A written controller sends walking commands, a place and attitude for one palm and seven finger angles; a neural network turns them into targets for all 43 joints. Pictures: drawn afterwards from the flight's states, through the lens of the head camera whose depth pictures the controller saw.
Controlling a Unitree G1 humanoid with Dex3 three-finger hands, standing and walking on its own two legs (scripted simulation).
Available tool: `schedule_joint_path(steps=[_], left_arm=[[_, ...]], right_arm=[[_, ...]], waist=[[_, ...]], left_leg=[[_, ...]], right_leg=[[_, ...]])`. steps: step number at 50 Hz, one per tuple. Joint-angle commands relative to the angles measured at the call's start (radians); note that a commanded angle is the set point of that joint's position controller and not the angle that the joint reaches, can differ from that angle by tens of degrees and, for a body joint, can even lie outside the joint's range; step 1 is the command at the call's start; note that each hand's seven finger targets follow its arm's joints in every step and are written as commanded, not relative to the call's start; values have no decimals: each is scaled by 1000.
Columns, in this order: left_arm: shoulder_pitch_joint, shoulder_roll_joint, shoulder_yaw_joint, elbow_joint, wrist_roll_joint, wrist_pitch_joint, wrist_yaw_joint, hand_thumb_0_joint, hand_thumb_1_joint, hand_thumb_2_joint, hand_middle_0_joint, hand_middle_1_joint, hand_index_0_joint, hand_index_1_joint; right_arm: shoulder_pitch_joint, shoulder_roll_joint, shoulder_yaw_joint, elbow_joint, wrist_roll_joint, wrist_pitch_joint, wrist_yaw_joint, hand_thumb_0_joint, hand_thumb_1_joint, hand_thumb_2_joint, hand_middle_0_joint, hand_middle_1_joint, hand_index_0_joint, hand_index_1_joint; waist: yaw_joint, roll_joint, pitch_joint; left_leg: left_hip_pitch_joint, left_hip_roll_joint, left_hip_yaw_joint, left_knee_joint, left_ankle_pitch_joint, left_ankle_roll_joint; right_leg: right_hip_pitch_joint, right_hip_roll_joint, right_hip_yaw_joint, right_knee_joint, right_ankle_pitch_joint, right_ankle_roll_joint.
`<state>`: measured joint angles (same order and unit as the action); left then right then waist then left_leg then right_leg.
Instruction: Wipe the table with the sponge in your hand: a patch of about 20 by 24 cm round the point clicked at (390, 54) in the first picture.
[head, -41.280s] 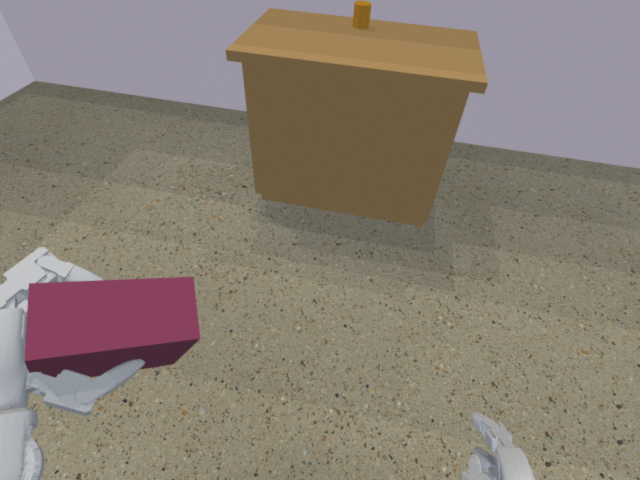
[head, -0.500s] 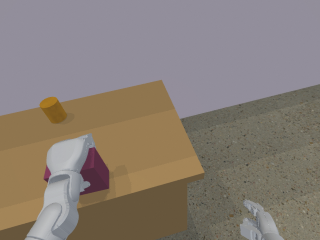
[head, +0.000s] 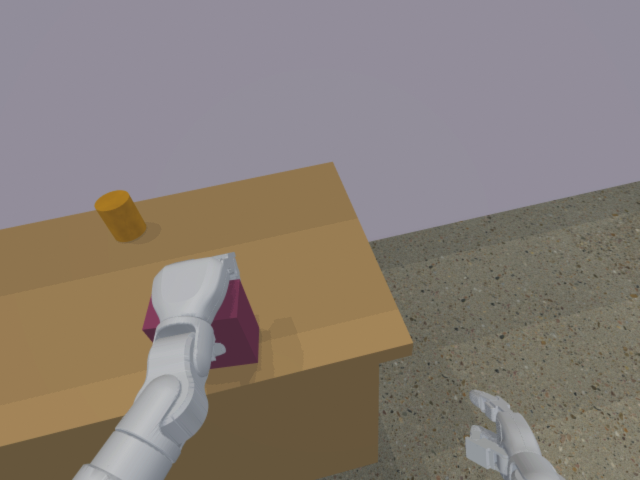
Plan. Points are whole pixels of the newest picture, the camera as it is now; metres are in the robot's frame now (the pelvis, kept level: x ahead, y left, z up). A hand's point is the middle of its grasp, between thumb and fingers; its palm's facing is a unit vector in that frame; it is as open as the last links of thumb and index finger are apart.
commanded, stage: slide across to the third lane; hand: left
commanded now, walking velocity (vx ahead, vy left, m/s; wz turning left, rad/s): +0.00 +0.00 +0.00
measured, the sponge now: (212, 336) +0.29 +0.21 +0.01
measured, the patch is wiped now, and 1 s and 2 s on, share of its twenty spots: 0.80 0.85 0.85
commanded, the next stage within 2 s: wipe forward along the third lane in 0.58 s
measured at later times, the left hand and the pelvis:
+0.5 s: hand (216, 309) +0.30 +0.19 +0.07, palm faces +0.04 -0.06 -1.00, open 10.0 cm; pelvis +0.00 -0.02 +0.00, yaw -1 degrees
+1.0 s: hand (218, 296) +0.32 +0.19 +0.07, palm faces +0.01 -0.05 -1.00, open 9.9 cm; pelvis -0.01 -0.02 +0.00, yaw +0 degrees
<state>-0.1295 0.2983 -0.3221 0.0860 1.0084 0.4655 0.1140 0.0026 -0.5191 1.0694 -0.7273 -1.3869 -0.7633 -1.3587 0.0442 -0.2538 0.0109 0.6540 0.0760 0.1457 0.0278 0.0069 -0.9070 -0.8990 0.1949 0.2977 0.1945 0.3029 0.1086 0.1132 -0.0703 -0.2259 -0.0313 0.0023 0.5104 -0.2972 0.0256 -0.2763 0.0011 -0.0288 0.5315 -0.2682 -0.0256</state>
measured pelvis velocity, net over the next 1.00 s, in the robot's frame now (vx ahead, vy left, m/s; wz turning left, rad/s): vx -0.01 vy -0.02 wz -0.01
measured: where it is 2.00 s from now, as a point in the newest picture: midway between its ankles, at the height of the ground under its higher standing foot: outside the picture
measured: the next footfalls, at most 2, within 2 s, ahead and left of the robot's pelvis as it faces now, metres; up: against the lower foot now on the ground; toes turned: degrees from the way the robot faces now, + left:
none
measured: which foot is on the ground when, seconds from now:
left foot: down 0.00-1.00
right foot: down 0.00-1.00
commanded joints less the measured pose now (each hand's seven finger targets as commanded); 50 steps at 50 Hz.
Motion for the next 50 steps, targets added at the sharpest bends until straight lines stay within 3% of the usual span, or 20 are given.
schedule_joint_path(steps=[1, 10, 15, 16, 17, 20, 21, 23, 26, 27, 29, 31, 33, 37, 40, 41, 45, 46, 47, 50], left_arm=[[-155, -21, -16, -64, -50, -10, 5, 0, 100, 1300, -1200, -1600, -1200, -1600], [-204, -32, -44, -31, -59, 19, -4, 0, 100, 1300, -1200, -1600, -1200, -1600], [-182, -8, -14, -12, -68, 10, -9, 0, 100, 1300, -1200, -1600, -1200, -1600], [-162, 35, 32, -16, -67, 7, -7, 0, 100, 1300, -1200, -1600, -1200, -1600], [-164, -8, -10, -30, -67, 3, -10, 0, 100, 1300, -1200, -1600, -1200, -1600], [-143, -5, -8, -30, -74, -7, -11, 0, 100, 1300, -1200, -1600, -1200, -1600], [-137, 36, 36, -21, -74, -5, -7, 0, 100, 1300, -1200, -1600, -1200, -1600], [-179, 35, 31, -9, -73, -4, -6, 0, 100, 1300, -1200, -1600, -1200, -1600], [-144, 50, 48, -16, -70, -5, -7, 0, 100, 1300, -1200, -1600, -1200, -1600], [-146, 21, 23, -19, -73, -8, -6, 0, 100, 1300, -1200, -1600, -1200, -1600], [-127, 14, 17, -25, -75, -15, -8, 0, 100, 1300, -1200, -1600, -1200, -1600], [-121, 61, 62, -20, -72, -16, -4, 0, 100, 1300, -1200, -1600, -1200, -1600], [-109, 37, 46, -24, -80, -16, -4, 0, 100, 1300, -1200, -1600, -1200, -1600], [-202, 55, 52, 28, -67, -3, -4, 0, 100, 1300, -1200, -1600, -1200, -1600], [-217, 69, 66, 82, -58, -8, -6, 0, 100, 1300, -1200, -1600, -1200, -1600], [-205, 108, 106, 99, -52, -11, -4, 0, 100, 1300, -1200, -1600, -1200, -1600], [-286, 76, 69, 175, -39, -27, -9, 0, 100, 1300, -1200, -1600, -1200, -1600], [-304, 135, 122, 204, -30, -29, -6, 0, 100, 1300, -1200, -1600, -1200, -1600], [-337, 92, 78, 223, -28, -31, -8, 0, 100, 1300, -1200, -1600, -1200, -1600], [-377, 117, 96, 298, -24, -45, -9, 0, 100, 1300, -1200, -1600, -1200, -1600]], right_arm=[[-204, -109, -32, -165, 7, -30, 2, 0, -900, -900, 200, 300, 200, 300], [-204, -109, -26, -163, 15, -14, -5, 0, -900, -900, 200, 300, 200, 300], [-193, -112, -27, -165, 16, -17, -14, 0, -900, -900, 200, 300, 200, 300], [-195, -120, -29, -167, 13, -17, -14, 0, -900, -900, 200, 300, 200, 300], [-195, -112, -27, -172, 15, -18, -14, 0, -900, -900, 200, 300, 200, 300], [-190, -113, -30, -175, 15, -20, -14, 0, -900, -900, 200, 300, 200, 300], [-191, -118, -31, -171, 14, -20, -16, 0, -900, -900, 200, 300, 200, 300], [-185, -117, -29, -166, 16, -21, -23, 0, -900, -900, 200, 300, 200, 300], [-186, -121, -31, -168, 14, -25, -25, 0, -900, -900, 200, 300, 200, 300], [-182, -116, -29, -171, 15, -26, -24, 0, -900, -900, 200, 300, 200, 300], [-178, -116, -32, -171, 14, -30, -23, 0, -900, -900, 200, 300, 200, 300], [-175, -124, -33, -168, 12, -30, -25, 0, -900, -900, 200, 300, 200, 300], [-176, -117, -32, -171, 14, -33, -27, 0, -900, -900, 200, 300, 200, 300], [-167, -124, -28, -154, 15, -32, -39, 0, -900, -900, 200, 300, 200, 300], [-157, -125, -25, -145, 15, -36, -49, 0, -900, -900, 200, 300, 200, 300], [-150, -130, -27, -140, 14, -38, -51, 0, -900, -900, 200, 300, 200, 300], [-132, -127, -22, -131, 14, -42, -63, 0, -900, -900, 200, 300, 200, 300], [-127, -136, -22, -122, 12, -41, -68, 0, -900, -900, 200, 300, 200, 300], [-125, -129, -19, -123, 15, -40, -70, 0, -900, -900, 200, 300, 200, 300], [-106, -135, -20, -117, 15, -44, -81, 0, -900, -900, 200, 300, 200, 300]], waist=[[-37, -193, -98], [-53, -192, -90], [-50, -221, -90], [-40, -216, -105], [-48, -205, -117], [-46, -215, -96], [-42, -205, -88], [-53, -222, -78], [-43, -201, -91], [-48, -199, -93], [-48, -209, -94], [-42, -212, -94], [-44, -229, -99], [-61, -230, -67], [-59, -229, -58], [-51, -222, -69], [-69, -250, -56], [-65, -250, -54], [-76, -245, -54], [-77, -252, -55]], left_leg=[[-9, 11, -28, -81, 187, 11], [-20, 1, -12, -73, 152, 21], [-33, -6, -7, -69, 140, 26], [-36, -6, -12, -72, 138, 23], [-30, -8, -5, -66, 150, 24], [-37, -8, -4, -66, 145, 26], [-42, -7, -6, -72, 131, 25], [-43, -9, 0, -69, 124, 27], [-41, -11, -3, -73, 131, 25], [-38, -10, 2, -70, 137, 26], [-35, -11, 2, -66, 150, 27], [-41, -12, 1, -69, 142, 26], [-40, -12, 7, -66, 149, 29], [-47, -10, 8, -71, 116, 28], [-55, -13, 11, -67, 114, 26], [-57, -14, 6, -69, 113, 24], [-81, -14, 14, -57, 83, 23], [-90, -13, 9, -60, 70, 20], [-95, -14, 18, -56, 54, 20], [-120, -15, 18, -46, 31, 19]], right_leg=[[76, 41, 27, -67, 161, -43], [78, 32, 31, -72, 143, -35], [93, 30, 51, -83, 146, -31], [104, 36, 68, -83, 142, -36], [109, 30, 56, -75, 157, -33], [104, 28, 59, -85, 159, -29], [103, 33, 75, -94, 138, -32], [95, 29, 71, -96, 133, -28], [104, 32, 81, -98, 136, -31], [107, 28, 68, -92, 147, -29], [108, 28, 70, -93, 172, -28], [114, 32, 90, -100, 160, -30], [124, 26, 79, -98, 179, -23], [84, 28, 73, -106, 130, -22], [71, 29, 70, -104, 132, -22], [76, 34, 80, -102, 128, -26], [39, 30, 66, -100, 99, -19], [32, 34, 82, -104, 77, -24], [23, 27, 68, -102, 57, -18], [2, 27, 70, -101, 30, -16]])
